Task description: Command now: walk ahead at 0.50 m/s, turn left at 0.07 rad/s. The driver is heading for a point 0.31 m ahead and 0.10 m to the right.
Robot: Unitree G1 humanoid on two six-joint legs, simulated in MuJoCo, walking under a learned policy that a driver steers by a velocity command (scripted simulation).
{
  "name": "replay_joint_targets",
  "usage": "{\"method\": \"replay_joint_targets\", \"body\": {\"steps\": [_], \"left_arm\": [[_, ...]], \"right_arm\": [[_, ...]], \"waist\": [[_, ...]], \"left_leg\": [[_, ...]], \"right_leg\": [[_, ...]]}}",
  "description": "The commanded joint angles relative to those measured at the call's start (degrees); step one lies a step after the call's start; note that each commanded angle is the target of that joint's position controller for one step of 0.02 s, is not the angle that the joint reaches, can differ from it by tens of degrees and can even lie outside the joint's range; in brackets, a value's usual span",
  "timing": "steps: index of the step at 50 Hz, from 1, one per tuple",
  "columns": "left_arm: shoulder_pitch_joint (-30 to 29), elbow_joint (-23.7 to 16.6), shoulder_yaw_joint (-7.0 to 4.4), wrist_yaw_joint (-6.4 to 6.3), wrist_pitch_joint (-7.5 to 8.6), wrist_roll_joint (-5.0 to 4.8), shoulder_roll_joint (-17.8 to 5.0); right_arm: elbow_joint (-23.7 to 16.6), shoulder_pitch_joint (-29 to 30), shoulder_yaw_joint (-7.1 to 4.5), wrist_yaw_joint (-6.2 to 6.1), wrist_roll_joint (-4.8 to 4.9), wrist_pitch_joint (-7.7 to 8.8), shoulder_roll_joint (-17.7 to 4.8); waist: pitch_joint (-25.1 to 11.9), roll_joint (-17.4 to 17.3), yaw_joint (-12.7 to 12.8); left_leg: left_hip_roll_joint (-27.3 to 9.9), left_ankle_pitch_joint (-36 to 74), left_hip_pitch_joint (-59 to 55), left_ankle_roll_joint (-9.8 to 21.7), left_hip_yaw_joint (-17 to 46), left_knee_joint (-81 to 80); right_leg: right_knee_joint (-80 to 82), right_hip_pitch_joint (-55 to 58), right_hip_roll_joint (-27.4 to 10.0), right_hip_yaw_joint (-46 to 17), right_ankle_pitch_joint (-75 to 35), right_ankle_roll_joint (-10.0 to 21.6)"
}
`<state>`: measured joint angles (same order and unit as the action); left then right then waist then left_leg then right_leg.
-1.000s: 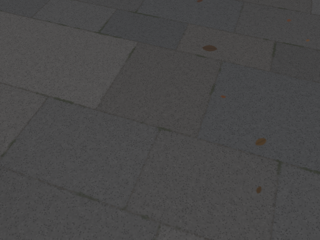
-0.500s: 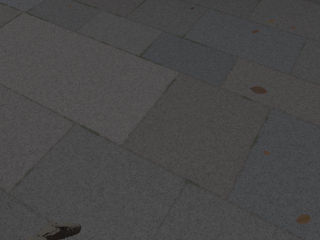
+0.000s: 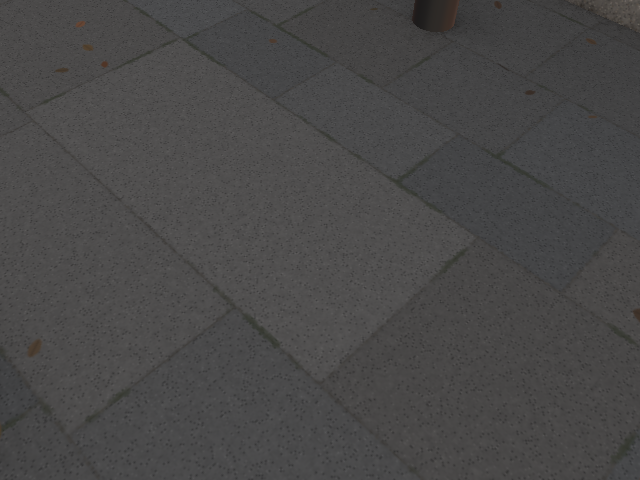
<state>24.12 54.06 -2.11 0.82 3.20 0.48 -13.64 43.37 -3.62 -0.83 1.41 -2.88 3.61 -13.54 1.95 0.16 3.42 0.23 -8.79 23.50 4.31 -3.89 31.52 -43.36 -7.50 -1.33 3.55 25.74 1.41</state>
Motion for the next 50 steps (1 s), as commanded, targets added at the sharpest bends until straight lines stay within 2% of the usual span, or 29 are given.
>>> {"method": "replay_joint_targets", "body": {"steps": [1, 2, 4, 7, 10, 11, 13, 16, 19, 20, 21, 22, 23, 24, 25, 26, 27, 28, 29, 30, 33, 36, 39, 40, 41, 42, 44, 46, 50], "left_arm": [[-2.9, -6.0, -1.86, -0.27, 0.69, 0.35, -7.8], [-3.5, -5.6, -1.47, 0.02, 0.82, -0.21, -6.3], [-1.9, -4.1, -1.37, 0.48, -0.52, 0.65, -5.0], [-3.5, -4.1, -1.58, 1.35, -1.88, 1.07, -4.1], [-9.2, -5.7, -1.63, 1.66, -2.30, 1.07, -3.6], [-10.9, -6.2, -1.56, 1.63, -2.22, 1.19, -3.4], [-13.4, -7.2, -0.84, 1.50, -1.82, 1.32, -1.9], [-17.3, -7.9, 0.28, 1.17, -1.39, 1.36, -0.4], [-14.7, -6.8, 0.20, 0.36, -0.80, 1.58, -1.8], [-11.6, -5.6, -0.09, 0.00, -0.43, 1.79, -2.7], [-6.4, -3.5, -0.49, -0.32, 0.30, 2.20, -3.5], [-1.9, -1.9, -1.08, -0.66, 1.24, 2.85, -5.9], [3.5, -1.0, -2.30, -1.07, 1.51, 3.52, -11.3], [3.1, -0.7, -2.09, -1.16, 0.82, 0.36, -10.4], [-1.1, -2.1, -1.78, -1.04, 0.20, -1.40, -8.9], [-6.8, -2.7, -1.02, -1.39, -0.26, -1.14, -6.5], [-10.2, -2.8, 0.00, -1.81, -0.60, -0.64, -3.6], [-12.4, -2.8, 0.50, -2.26, -0.82, -0.36, -2.4], [-13.0, -2.4, 0.65, -2.45, -0.97, 0.19, -2.3], [-12.6, -2.0, 0.69, -2.37, -0.87, 0.62, -2.5], [-11.6, -0.8, 0.39, -2.10, -0.86, 0.85, -4.1], [-12.0, 0.1, 0.13, -1.96, -1.87, 0.67, -4.7], [-12.8, 0.8, 0.28, -2.05, -2.98, -0.10, -3.9], [-11.9, 1.2, 0.34, -2.01, -3.13, -0.06, -3.2], [-9.4, 1.5, 0.31, -1.80, -3.32, -0.60, -2.1], [-9.3, 2.5, 0.54, -1.69, -3.46, -0.60, -1.4], [-7.7, 3.9, 0.55, -1.68, -3.26, -0.06, -1.4], [-7.2, 4.9, 0.49, -1.77, -2.91, 0.25, -2.1], [-7.5, 6.5, 1.00, -2.15, -2.53, -0.02, -0.9]], "right_arm": [[2.8, -16.9, -3.68, -1.17, 1.70, -0.29, -11.3], [2.6, -14.0, -2.90, -0.96, 1.43, 0.14, -8.2], [3.0, -11.4, -2.11, -1.27, 1.58, 0.97, -5.4], [4.7, -13.5, -2.36, -1.55, 1.95, 2.34, -6.1], [6.2, -15.9, -2.49, -1.68, 1.90, 2.74, -6.1], [6.8, -16.5, -2.23, -1.75, 1.90, 2.74, -5.5], [7.7, -16.3, -1.83, -1.79, 2.07, 2.66, -5.0], [10.0, -19.0, -1.57, -2.04, 2.26, 2.36, -5.4], [11.9, -19.6, -1.73, -2.52, 2.10, 1.69, -6.5], [12.3, -19.0, -1.89, -2.76, 2.17, 1.44, -6.9], [12.6, -18.3, -1.94, -2.88, 2.46, 1.04, -7.1], [12.5, -19.2, -1.87, -2.90, 2.91, 0.95, -7.1], [11.1, -22.9, -0.86, -3.01, 3.63, 1.08, -3.3], [13.4, -29.2, -0.62, -2.73, 5.62, -0.12, -1.2], [13.7, -25.6, -1.51, -2.80, 3.86, -1.28, -4.4], [12.7, -20.7, -1.52, -2.66, 2.67, -1.71, -3.6], [12.7, -18.3, -1.37, -2.69, 1.76, -2.10, -2.5], [12.8, -17.9, -1.38, -2.68, 1.17, -2.79, -2.2], [14.1, -20.0, -1.14, -2.64, 0.82, -3.57, -1.0], [15.0, -21.1, -0.98, -2.71, 1.00, -4.10, -0.2], [15.7, -19.5, -0.73, -3.31, 1.58, -5.06, 0.3], [16.3, -17.2, -0.72, -3.51, 1.68, -5.50, -0.3], [17.6, -17.9, -0.29, -3.50, 1.12, -4.79, 0.3], [17.6, -18.1, -0.20, -3.63, 0.68, -4.19, -0.7], [17.4, -16.0, -0.52, -3.75, 1.23, -3.75, -3.1], [17.7, -14.5, -0.25, -3.58, 2.05, -3.32, -1.9], [17.8, -12.8, -0.02, -3.56, 2.45, -2.39, -1.3], [18.3, -13.6, -0.05, -3.77, 2.58, -2.10, -1.0], [19.6, -16.4, 0.05, -3.77, 2.34, -2.40, 0.1]], "waist": [[-7.0, -6.2, -7.5], [-4.3, -4.2, -5.9], [-1.9, -5.5, -3.2], [-0.7, -4.7, -2.4], [1.6, -3.4, -3.2], [2.6, -2.8, -3.3], [3.1, -3.2, -2.9], [2.1, -4.6, -4.6], [0.5, -6.1, -3.5], [-0.8, -6.3, -2.2], [-3.0, -4.6, 0.2], [-6.4, -1.6, 1.9], [-14.9, 7.5, 1.6], [-25.2, 11.5, -0.6], [-21.1, 4.2, -0.9], [-12.4, 4.2, -1.9], [-5.8, 2.3, -3.4], [-3.3, 3.2, -5.0], [-3.4, 4.0, -5.9], [-4.3, 3.8, -6.2], [-5.4, 4.9, -5.4], [-3.8, 6.4, -4.6], [-0.2, 3.4, -5.6], [1.2, 1.2, -5.1], [3.3, -3.8, -2.1], [3.9, -6.6, -1.9], [2.1, -6.5, -0.7], [1.5, -4.2, -1.1], [1.6, -1.1, -2.6]], "left_leg": [[-20.2, -5.3, -31.7, 10.3, 29.9, -15.9], [-17.8, 0.2, -26.0, 8.7, 23.7, -17.7], [-14.2, 3.6, -19.3, 5.6, 15.5, -21.0], [-13.7, 8.7, -17.7, 5.5, 10.1, -23.9], [-13.6, 10.1, -19.0, 5.4, 5.7, -25.7], [-13.3, 16.0, -18.8, 5.5, 4.1, -25.1], [-11.4, 29.1, -17.6, 4.9, -0.7, -22.6], [-10.6, 38.6, -18.8, 4.0, -3.5, -19.4], [-12.0, 46.2, -23.7, 3.4, -2.7, -12.9], [-12.1, 48.6, -24.9, 3.0, -2.2, -8.7], [-10.7, 46.4, -25.2, 2.0, -2.7, -1.4], [-8.2, 35.0, -20.6, 0.2, -3.8, 7.4], [-3.3, 3.3, -8.5, -1.4, -4.9, 24.3], [3.6, -28.3, -3.0, -2.7, 1.8, 36.5], [1.1, -26.5, -2.5, -3.0, 7.1, 37.1], [0.0, -24.9, 0.0, -3.0, 6.8, 35.9], [-1.7, -22.1, -0.7, -3.3, 6.9, 31.4], [-2.6, -19.4, -3.7, -3.8, 6.7, 26.7], [-2.0, -17.5, -7.6, -4.2, 5.3, 24.2], [-1.5, -16.8, -9.6, -4.3, 4.7, 21.2], [-1.4, -15.1, -11.3, -4.5, 3.9, 12.5], [-1.3, -10.8, -13.1, -4.2, 3.2, 6.4], [-2.1, -3.9, -18.5, -2.9, 3.9, -5.6], [-5.2, -4.1, -18.1, -2.2, 7.8, -10.5], [-7.6, -9.8, -11.9, -1.0, 12.1, -13.2], [-8.0, -15.4, -4.4, -1.0, 13.3, -16.6], [-7.3, -14.8, -1.6, -2.4, 12.6, -19.0], [-6.2, -10.1, -5.2, -2.6, 10.9, -17.6], [-5.7, -5.6, -9.8, -1.7, 9.8, -15.6]], "right_leg": [[-25.7, -32.1, -1.2, -5.5, -1.3, 3.0], [-23.0, -29.9, -2.6, -5.9, -4.8, 2.9], [-19.3, -25.2, -3.8, -6.1, -7.6, 1.9], [-18.8, -26.0, -3.4, -6.2, -12.1, 0.9], [-15.7, -31.5, -3.8, -6.5, -18.0, 0.1], [-13.2, -31.9, -3.4, -6.3, -19.2, -0.2], [-4.9, -28.2, -2.1, -3.7, -22.3, -0.5], [5.2, -21.5, 0.2, 0.9, -26.2, 0.4], [9.2, -17.3, 2.1, 1.4, -22.7, 2.9], [11.3, -14.4, 3.2, 1.5, -21.3, 4.0], [16.6, -8.7, 4.2, 1.5, -24.7, 5.0], [19.9, 0.9, 0.2, -1.8, -42.4, 6.0], [11.8, 17.8, -14.9, -14.2, -77.3, 11.3], [13.0, 23.9, -23.9, -26.7, -89.4, 21.1], [17.1, 16.0, -21.4, -22.3, -77.4, 20.4], [21.0, 8.3, -18.9, -19.3, -64.3, 18.6], [24.5, 0.5, -16.1, -15.9, -55.8, 15.8], [26.8, -5.0, -13.5, -12.9, -50.5, 13.6], [27.5, -8.4, -11.7, -10.5, -47.8, 12.2], [27.7, -9.2, -10.8, -9.5, -45.6, 11.7], [29.2, -9.4, -10.2, -10.0, -31.2, 11.1], [31.8, -12.3, -9.7, -11.9, -10.4, 9.6], [31.9, -17.5, -8.3, -12.7, 2.5, 5.4], [30.4, -17.7, -7.1, -12.3, 2.6, 3.2], [29.2, -15.2, -3.2, -9.1, -1.9, 1.6], [26.5, -7.3, -1.5, -6.9, -8.5, 1.1], [24.1, 0.7, -2.1, -6.7, -15.1, 1.1], [24.6, -0.4, -3.0, -7.5, -15.5, 1.4], [26.0, -3.7, -3.3, -7.7, -15.2, 1.1]]}}
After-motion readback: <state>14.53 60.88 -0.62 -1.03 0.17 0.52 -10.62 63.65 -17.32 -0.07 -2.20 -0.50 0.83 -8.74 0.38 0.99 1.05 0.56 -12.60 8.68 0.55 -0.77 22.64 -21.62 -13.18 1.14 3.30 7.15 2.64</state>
